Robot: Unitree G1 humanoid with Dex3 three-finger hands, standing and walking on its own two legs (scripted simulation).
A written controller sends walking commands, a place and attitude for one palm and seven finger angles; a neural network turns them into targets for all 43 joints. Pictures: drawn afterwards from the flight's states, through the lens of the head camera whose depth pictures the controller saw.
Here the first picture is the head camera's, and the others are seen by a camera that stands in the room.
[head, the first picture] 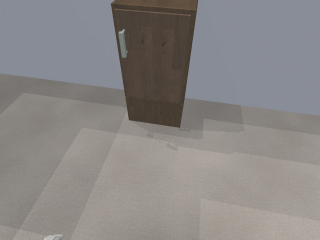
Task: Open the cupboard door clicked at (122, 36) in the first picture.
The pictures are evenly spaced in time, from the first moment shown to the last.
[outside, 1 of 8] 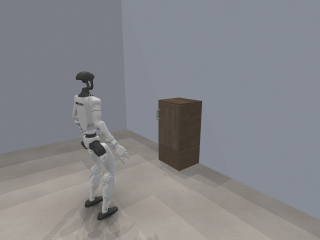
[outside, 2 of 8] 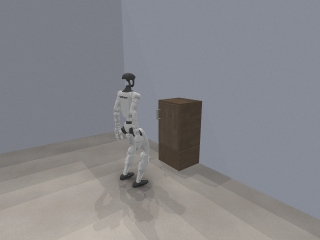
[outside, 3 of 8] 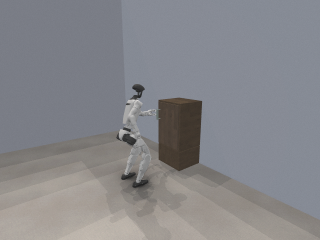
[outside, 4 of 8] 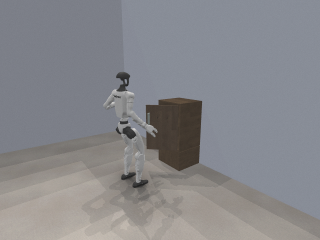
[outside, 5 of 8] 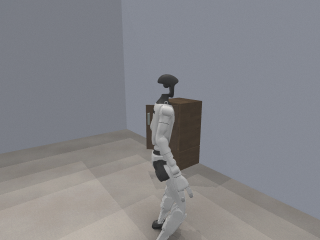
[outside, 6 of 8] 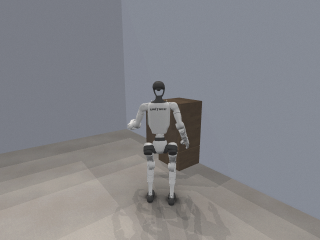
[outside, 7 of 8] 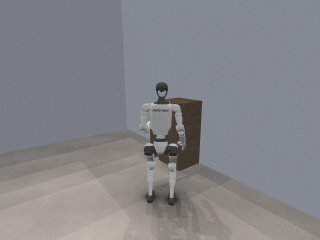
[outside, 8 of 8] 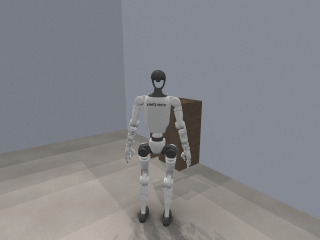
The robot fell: no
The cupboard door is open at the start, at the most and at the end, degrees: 0 88 88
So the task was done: yes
